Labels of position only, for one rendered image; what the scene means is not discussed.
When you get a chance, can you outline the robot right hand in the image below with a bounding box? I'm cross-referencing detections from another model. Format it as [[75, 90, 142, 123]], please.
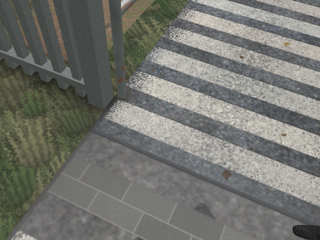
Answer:
[[292, 225, 320, 240]]

